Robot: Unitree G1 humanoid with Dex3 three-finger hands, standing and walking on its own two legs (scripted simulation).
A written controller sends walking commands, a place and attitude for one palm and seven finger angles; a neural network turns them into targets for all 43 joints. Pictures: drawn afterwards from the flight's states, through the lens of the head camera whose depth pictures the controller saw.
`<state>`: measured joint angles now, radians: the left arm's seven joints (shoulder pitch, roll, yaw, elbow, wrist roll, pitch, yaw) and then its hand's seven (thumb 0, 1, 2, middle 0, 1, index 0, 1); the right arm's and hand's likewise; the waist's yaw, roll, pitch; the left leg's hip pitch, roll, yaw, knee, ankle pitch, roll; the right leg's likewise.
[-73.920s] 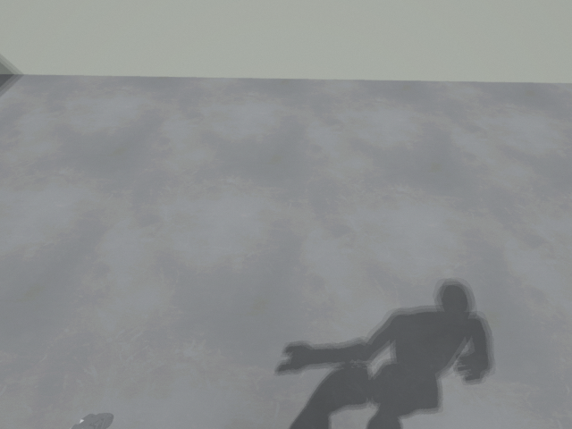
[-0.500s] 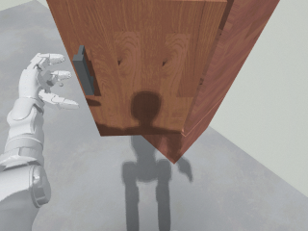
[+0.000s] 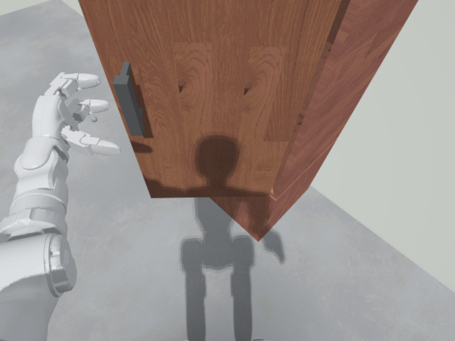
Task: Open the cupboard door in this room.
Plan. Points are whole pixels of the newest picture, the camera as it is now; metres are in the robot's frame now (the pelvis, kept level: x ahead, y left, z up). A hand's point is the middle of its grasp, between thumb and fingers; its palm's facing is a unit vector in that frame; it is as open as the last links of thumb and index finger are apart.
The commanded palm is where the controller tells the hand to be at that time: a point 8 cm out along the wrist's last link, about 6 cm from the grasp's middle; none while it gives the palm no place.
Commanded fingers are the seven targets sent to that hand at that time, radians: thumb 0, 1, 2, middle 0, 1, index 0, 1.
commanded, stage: slide the fingers in behind the handle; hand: left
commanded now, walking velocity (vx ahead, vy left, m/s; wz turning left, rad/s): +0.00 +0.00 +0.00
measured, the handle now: (131, 100) +0.52 +0.16 +0.11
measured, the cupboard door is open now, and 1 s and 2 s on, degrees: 47 46 48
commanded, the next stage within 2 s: close the thumb around the handle in 1.62 s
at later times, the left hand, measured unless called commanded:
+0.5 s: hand (117, 119) +0.47 +0.18 +0.11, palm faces +0.01 -1.00 +0.01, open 14.0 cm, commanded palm +0.45 +0.22 +0.11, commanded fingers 0.00 -0.50 0.30 -0.30 -1.20 -0.30 -1.20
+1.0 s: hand (139, 118) +0.47 +0.14 +0.11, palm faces +0.00 -1.00 +0.01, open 14.0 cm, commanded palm +0.44 +0.19 +0.11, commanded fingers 0.00 -0.50 0.30 -0.30 -1.20 -0.30 -1.20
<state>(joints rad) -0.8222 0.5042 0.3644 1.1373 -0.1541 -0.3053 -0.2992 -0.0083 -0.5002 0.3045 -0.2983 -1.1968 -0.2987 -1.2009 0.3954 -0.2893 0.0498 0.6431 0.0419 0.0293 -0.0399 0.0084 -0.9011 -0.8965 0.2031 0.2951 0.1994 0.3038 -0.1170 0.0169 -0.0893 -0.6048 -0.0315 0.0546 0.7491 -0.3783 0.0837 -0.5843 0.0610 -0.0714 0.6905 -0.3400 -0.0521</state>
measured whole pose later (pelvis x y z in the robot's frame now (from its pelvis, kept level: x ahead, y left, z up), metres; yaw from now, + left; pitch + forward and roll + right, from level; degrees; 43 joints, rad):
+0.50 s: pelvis +0.00 +0.00 +0.00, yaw +0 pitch +13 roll -2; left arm -0.83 0.40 0.31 1.12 -0.14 -0.31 -0.20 -0.01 -0.50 0.30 -0.30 -1.20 -0.30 -1.20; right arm 0.40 -0.27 0.04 0.66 0.03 0.02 -0.02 0.01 -0.90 -0.90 0.20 0.30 0.20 0.30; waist -0.12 0.02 -0.10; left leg -0.60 -0.04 0.06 0.75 -0.38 0.09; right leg -0.58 0.06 -0.07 0.70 -0.34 -0.05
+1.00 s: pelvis +0.00 -0.01 +0.00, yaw +0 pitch +13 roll -1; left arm -0.83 0.35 0.27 1.10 -0.14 -0.32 -0.15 -0.01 -0.50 0.30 -0.30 -1.20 -0.30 -1.21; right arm 0.41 -0.28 0.03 0.67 0.03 0.01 -0.01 0.01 -0.90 -0.90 0.20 0.29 0.20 0.30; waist -0.11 0.02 -0.10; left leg -0.59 -0.03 0.06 0.75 -0.38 0.07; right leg -0.58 0.06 -0.07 0.71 -0.35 -0.06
